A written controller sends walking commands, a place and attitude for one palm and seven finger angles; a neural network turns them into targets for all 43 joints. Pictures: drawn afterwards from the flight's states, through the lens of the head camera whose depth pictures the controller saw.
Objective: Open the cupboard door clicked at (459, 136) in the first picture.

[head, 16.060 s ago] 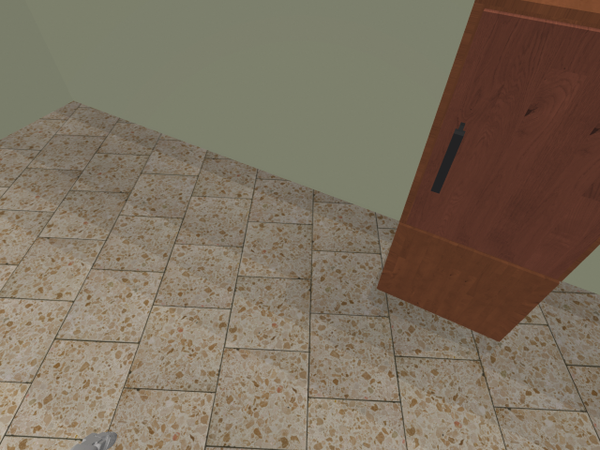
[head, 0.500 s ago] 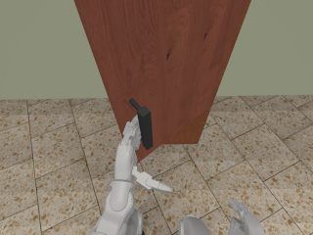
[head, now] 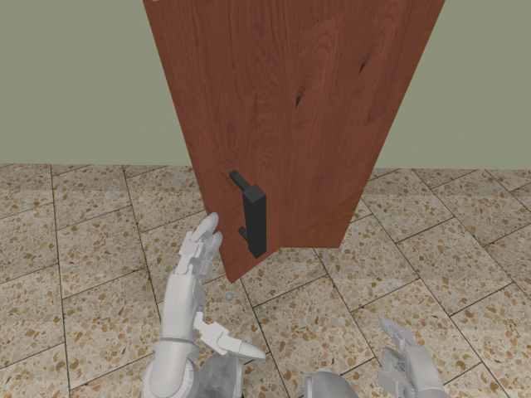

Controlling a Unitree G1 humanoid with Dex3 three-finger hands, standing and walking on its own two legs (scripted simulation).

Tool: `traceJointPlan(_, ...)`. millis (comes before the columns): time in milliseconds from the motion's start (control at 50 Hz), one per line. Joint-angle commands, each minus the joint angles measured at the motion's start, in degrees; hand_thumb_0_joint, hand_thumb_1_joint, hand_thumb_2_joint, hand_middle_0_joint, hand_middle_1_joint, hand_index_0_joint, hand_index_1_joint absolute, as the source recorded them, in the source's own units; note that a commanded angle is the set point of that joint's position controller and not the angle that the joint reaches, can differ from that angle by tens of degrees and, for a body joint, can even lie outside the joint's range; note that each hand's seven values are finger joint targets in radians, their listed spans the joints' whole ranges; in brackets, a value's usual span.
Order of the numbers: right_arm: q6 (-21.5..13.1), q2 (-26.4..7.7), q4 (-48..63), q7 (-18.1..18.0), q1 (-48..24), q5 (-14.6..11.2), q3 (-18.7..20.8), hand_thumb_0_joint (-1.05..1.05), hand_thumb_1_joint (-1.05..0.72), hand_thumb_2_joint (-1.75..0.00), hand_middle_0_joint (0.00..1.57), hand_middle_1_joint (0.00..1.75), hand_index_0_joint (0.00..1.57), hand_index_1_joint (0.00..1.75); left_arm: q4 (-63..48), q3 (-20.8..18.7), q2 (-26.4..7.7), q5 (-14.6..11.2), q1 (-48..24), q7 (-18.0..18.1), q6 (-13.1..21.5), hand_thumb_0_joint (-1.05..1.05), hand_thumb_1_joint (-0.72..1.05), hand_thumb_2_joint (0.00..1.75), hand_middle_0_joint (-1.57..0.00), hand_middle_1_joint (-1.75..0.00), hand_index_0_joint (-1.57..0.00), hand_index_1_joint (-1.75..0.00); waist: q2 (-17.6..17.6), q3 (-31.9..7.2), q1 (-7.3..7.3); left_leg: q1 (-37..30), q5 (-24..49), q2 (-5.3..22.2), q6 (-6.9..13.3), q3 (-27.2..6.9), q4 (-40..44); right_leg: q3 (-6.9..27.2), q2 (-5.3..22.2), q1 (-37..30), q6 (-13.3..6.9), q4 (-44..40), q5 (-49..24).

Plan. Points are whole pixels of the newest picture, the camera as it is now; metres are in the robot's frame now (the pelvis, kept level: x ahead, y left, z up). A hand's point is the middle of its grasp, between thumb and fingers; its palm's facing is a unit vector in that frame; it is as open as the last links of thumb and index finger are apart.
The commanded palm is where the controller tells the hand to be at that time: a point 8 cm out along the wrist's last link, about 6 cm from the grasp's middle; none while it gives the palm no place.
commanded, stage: slide the hand sideways off the handle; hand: left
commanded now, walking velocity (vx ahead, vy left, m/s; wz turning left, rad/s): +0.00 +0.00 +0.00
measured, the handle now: (248, 217) +0.37 +0.05 +0.04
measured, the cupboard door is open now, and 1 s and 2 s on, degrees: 39 39 39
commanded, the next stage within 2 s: draw the hand back to the body in 0.32 s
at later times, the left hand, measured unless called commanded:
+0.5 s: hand (200, 315) +0.23 +0.10 +0.04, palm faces +0.00 -1.00 +0.00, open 16.3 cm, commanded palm +0.20 +0.17 +0.06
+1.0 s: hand (114, 311) +0.20 +0.17 +0.14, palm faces +0.08 -0.98 -0.17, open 15.9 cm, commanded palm +0.17 +0.22 +0.16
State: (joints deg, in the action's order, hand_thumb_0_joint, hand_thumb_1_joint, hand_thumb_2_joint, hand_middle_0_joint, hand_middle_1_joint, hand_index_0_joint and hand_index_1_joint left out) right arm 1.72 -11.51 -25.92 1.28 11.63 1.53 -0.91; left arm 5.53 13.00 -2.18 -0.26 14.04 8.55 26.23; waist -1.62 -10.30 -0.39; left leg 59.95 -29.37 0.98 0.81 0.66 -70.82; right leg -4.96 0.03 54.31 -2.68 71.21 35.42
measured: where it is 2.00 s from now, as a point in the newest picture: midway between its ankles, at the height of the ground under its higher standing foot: outside the picture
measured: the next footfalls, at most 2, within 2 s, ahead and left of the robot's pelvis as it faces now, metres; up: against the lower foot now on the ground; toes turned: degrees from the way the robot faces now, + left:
none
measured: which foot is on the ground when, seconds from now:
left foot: down 0.00-1.00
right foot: down 0.00-1.00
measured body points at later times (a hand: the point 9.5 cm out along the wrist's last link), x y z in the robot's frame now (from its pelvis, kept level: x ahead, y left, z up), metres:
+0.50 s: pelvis +0.00 -0.01 -0.01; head +0.08 -0.02 +0.43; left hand +0.22 +0.16 +0.04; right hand +0.19 -0.23 -0.10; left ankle +0.04 +0.11 -0.63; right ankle -0.01 -0.09 -0.63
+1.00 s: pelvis +0.02 +0.00 +0.05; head +0.03 -0.01 +0.50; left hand +0.19 +0.22 +0.15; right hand +0.20 -0.23 -0.02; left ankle +0.04 +0.11 -0.63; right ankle -0.01 -0.09 -0.63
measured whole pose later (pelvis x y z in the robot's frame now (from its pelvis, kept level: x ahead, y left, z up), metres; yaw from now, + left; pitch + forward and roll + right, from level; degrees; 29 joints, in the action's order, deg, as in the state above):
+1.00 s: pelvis +0.02 +0.00 +0.05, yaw +0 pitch +9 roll -1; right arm -1.2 -13.1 -24.0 -5.3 16.0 -1.8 -1.1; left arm -18.2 -2.2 -14.9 -8.1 33.4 -1.5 12.3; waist -2.9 -9.3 -1.3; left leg 40.4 -25.7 1.3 0.4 -0.2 -56.7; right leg -5.4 -1.1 34.1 -2.5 54.8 30.2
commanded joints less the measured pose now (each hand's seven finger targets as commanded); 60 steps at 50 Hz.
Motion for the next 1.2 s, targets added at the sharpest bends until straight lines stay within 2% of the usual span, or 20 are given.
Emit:
traceJointPlan(0, -3.3, -6.0, 8.9, -0.6, -1.6, -0.3, 2.8, 0.0, -0.9, -0.9, 0.2, 0.3, 0.2, 0.3, -15.4, -1.4, -0.5, -0.9, -0.6, -1.8, 4.8, 0.0, -0.5, 0.3, -0.15, -0.3, -0.15, -0.3, 3.2, -15.0, 1.17, -14.1, 11.9, -1.7, 0.5, -2.6, 7.4, 3.9, -0.8, -6.6, 0.7, -11.5, -19.9)
traceJointPlan(20, -3.4, -6.1, 9.0, -0.7, -1.4, -0.3, 2.9, 0.0, -0.9, -0.9, 0.2, 0.3, 0.2, 0.3, -16.0, -2.7, -1.7, -1.0, 1.1, -2.2, 5.0, 0.0, -0.5, 0.3, -0.15, -0.3, -0.15, -0.3, 2.7, -15.3, 0.64, -14.1, 13.3, -1.6, 0.5, -2.9, 7.3, 3.8, -1.0, -7.0, 0.5, -10.9, -20.8)
traceJointPlan(140, -4.2, -6.3, 9.6, -1.0, -1.6, -0.3, 3.0, 0.0, -0.9, -0.9, 0.2, 0.3, 0.2, 0.3, -19.2, -1.9, -2.3, -1.9, 4.7, -4.9, 5.3, 0.0, -0.5, 0.3, -0.15, -0.3, -0.15, -0.3, 2.3, -13.1, 2.01, -12.5, 12.1, -1.5, 0.6, -2.9, 6.2, 3.7, -0.9, -4.8, 0.9, -10.4, -20.5)
traceJointPlan(240, -5.0, -6.2, 10.0, -1.6, -1.4, -0.4, 3.2, 0.0, -0.9, -0.9, 0.2, 0.3, 0.2, 0.3, -20.7, -6.2, -4.9, -4.0, 10.4, -6.7, 5.4, 0.0, -0.5, 0.3, -0.15, -0.3, -0.15, -0.3, 3.4, -14.5, 0.81, -10.8, 12.3, -1.7, 0.5, -2.6, 5.2, 4.6, -0.8, -7.1, 1.1, -10.3, -21.9)
traceJointPlan(360, -6.2, -6.5, 9.1, -2.3, -1.1, -0.5, 3.1, 0.0, -0.9, -0.9, 0.2, 0.3, 0.2, 0.3, -21.8, -6.4, -5.3, -5.3, 7.9, -8.8, 5.8, 0.0, -0.5, 0.3, -0.15, -0.3, -0.15, -0.3, 3.2, -13.7, 2.06, -9.0, 10.9, -1.6, 0.6, -2.8, 3.4, 5.5, -0.6, -5.6, 1.5, -10.3, -20.8)
traceJointPlan(400, -6.4, -6.5, 9.2, -2.4, -0.9, -0.6, 3.2, 0.0, -0.9, -0.9, 0.2, 0.3, 0.2, 0.3, -21.9, -6.7, -5.7, -5.6, 8.4, -9.3, 5.4, 0.0, -0.5, 0.3, -0.15, -0.3, -0.15, -0.3, 3.1, -14.1, 1.83, -8.8, 10.5, -1.5, 0.6, -2.8, 3.3, 5.7, -0.5, -5.6, 1.5, -10.5, -20.0)
traceJointPlan(460, -6.0, -6.4, 10.6, -2.9, -0.3, -1.0, 3.3, 0.0, -0.9, -0.9, 0.2, 0.3, 0.2, 0.3, -29.0, -10.7, -10.3, -6.4, 9.7, -9.4, 3.7, 0.0, -0.5, 0.3, -0.15, -0.3, -0.15, -0.3, 0.8, -18.5, -0.01, -12.5, 13.2, -1.6, 0.7, -2.3, 5.5, 6.5, -0.4, -10.9, 1.6, -11.9, -23.2)
traceJointPlan(520, -5.1, -6.0, 11.0, -3.5, -0.2, -1.8, 3.2, 0.0, -0.9, -0.9, 0.2, 0.3, 0.2, 0.3, -29.6, -13.8, -11.4, -7.9, 14.6, -9.4, 0.3, 0.0, -0.5, 0.3, -0.15, -0.3, -0.15, -0.3, 1.6, -17.0, -0.7, -14.6, 14.5, -1.7, 0.7, -2.2, 8.5, 5.9, -0.8, -14.9, 1.8, -14.5, -25.3)
traceJointPlan(580, -5.0, -6.1, 11.1, -4.0, -0.1, -2.4, 2.9, 0.0, -0.9, -0.9, 0.2, 0.3, 0.2, 0.3, -29.6, -12.6, -9.4, -9.3, 15.9, -10.6, -1.8, 0.0, -0.5, 0.3, -0.15, -0.3, -0.15, -0.3, 3.7, -11.8, 1.02, -15.6, 12.7, -1.6, 0.7, -2.3, 10.7, 5.5, -0.6, -15.3, 2.7, -17.7, -24.8)
traceJointPlan(660, -5.5, -7.0, 11.0, -4.7, -0.1, -2.5, 2.7, 0.0, -0.9, -0.9, 0.2, 0.3, 0.2, 0.3, -30.2, -13.4, -10.8, -10.0, 15.2, -12.8, -2.3, 0.0, -0.5, 0.3, -0.15, -0.3, -0.15, -0.3, 2.5, -7.7, 1.82, -17.7, 11.4, -1.6, 0.8, -2.6, 13.1, 4.7, -0.8, -14.6, 2.5, -20.1, -20.9)
traceJointPlan(800, -6.6, -7.1, 11.6, -5.1, 0.0, -3.1, 2.6, 0.0, -0.9, -0.9, 0.2, 0.3, 0.2, 0.3, -32.5, -18.5, -14.0, -12.7, 18.1, -14.8, -3.1, 0.0, -0.5, 0.3, -0.15, -0.3, -0.15, -0.3, 0.9, -5.9, 0.34, -22.5, 12.1, -1.6, 0.7, -2.5, 17.4, 3.8, -1.3, -17.8, 2.1, -23.5, -19.4)
traceJointPlan(900, -7.5, -7.4, 11.8, -5.4, -0.3, -3.8, 2.1, 0.0, -0.9, -0.9, 0.2, 0.3, 0.2, 0.3, -35.8, -19.8, -15.5, -14.0, 17.2, -15.7, -5.0, 0.0, -0.32, 0.37, -0.16, -0.3, -0.16, -0.3, -1.4, -3.9, 0.46, -26.3, 12.4, -1.4, 0.9, -2.8, 20.7, 2.6, -1.8, -19.1, 2.0, -25.6, -18.7)
traceJointPlan(920, -6.1, -7.5, 12.0, -7.2, -0.2, -3.5, 2.5, 0.0, -0.9, -0.9, 0.2, 0.3, 0.2, 0.3, -35.1, -21.5, -24.8, -5.7, 19.8, -9.4, -10.4, 0.0, -0.29, 0.39, -0.16, -0.3, -0.16, -0.3, -0.3, -5.9, -2.3, -29.2, 13.5, -0.4, 1.0, -1.9, 23.6, 6.5, 0.4, -21.5, 1.2, -29.9, -19.4)
traceJointPlan(940, -5.8, -6.5, 13.3, -7.8, -0.8, -3.4, 1.6, 0.0, -0.9, -0.9, 0.2, 0.3, 0.2, 0.3, -39.9, -18.4, -19.9, -5.1, 19.0, -6.9, -13.0, 0.0, -0.26, 0.4, -0.16, -0.3, -0.16, -0.3, -1.6, -3.9, -0.82, -31.2, 14.5, -0.8, 1.3, -1.5, 24.6, 5.9, 0.6, -21.7, 1.5, -31.2, -20.3)
traceJointPlan(960, -5.6, -6.3, 12.4, -8.0, -0.2, -3.3, 1.3, 0.0, -0.9, -0.9, 0.2, 0.3, 0.2, 0.3, -38.9, -16.9, -18.1, -4.1, 20.6, -5.3, -15.3, 0.0, -0.22, 0.42, -0.16, -0.3, -0.16, -0.3, -4.1, -1.6, -0.68, -32.7, 14.1, -0.6, 1.2, -1.3, 25.8, 4.8, 0.6, -22.1, 1.4, -31.8, -19.6)
traceJointPlan(1000, -5.1, -6.7, 11.8, -8.5, -0.3, -3.2, 0.9, 0.0, -0.9, -0.9, 0.2, 0.3, 0.2, 0.3, -39.5, -18.6, -20.0, -3.1, 20.2, -3.1, -18.2, 0.0, -0.15, 0.45, -0.16, -0.3, -0.16, -0.3, -1.7, -0.8, -0.74, -34.7, 15.2, -0.3, 1.4, -1.4, 27.5, 4.0, 0.4, -23.8, 1.7, -33.4, -20.5)
traceJointPlan(1020, -5.2, -6.7, 11.3, -8.7, -0.6, -3.0, 0.7, 0.0, -0.9, -0.9, 0.2, 0.3, 0.2, 0.3, -38.8, -19.8, -20.9, -2.9, 19.4, -2.3, -19.1, 0.0, -0.12, 0.47, -0.16, -0.3, -0.16, -0.3, 1.6, 0.1, -0.7, -35.3, 15.9, -0.2, 1.5, -1.9, 28.6, 3.6, 0.1, -25.3, 1.7, -34.3, -21.2)
traceJointPlan(1100, -6.0, -7.0, 10.0, -9.2, -1.8, -2.9, 0.0, 0.0, -0.9, -0.9, 0.2, 0.3, 0.2, 0.3, -39.3, -22.3, -22.5, -2.5, 16.5, -0.6, -20.7, 0.0, 0.02, 0.52, -0.17, -0.3, -0.17, -0.3, 0.9, 2.3, -0.93, -39.8, 15.1, 0.0, 1.5, -2.0, 32.9, 3.2, 0.2, -28.3, 1.8, -38.1, -19.9)
traceJointPlan(1140, -6.8, -6.9, 8.9, -9.1, -2.7, -2.8, -0.4, 0.0, -0.9, -0.9, 0.2, 0.3, 0.2, 0.3, -39.1, -23.3, -22.7, -2.4, 16.4, -0.1, -21.0, 0.0, 0.09, 0.55, -0.17, -0.3, -0.17, -0.3, -1.3, 3.0, -1.32, -42.1, 16.4, -0.1, 1.4, -1.8, 34.8, 3.2, 0.4, -30.5, 1.6, -39.4, -21.1)
traceJointPlan(1180, -7.3, -7.0, 8.0, -8.9, -3.1, -2.7, -0.4, 0.0, -0.9, -0.9, 0.2, 0.3, 0.2, 0.3, -39.5, -24.4, -23.0, -2.4, 16.0, 0.0, -21.2, 0.0, 0.17, 0.58, -0.17, -0.3, -0.17, -0.3, -0.6, 3.3, -1.56, -44.0, 18.2, 0.0, 1.4, -1.9, 36.6, 3.0, 0.4, -32.5, 1.7, -40.6, -23.1)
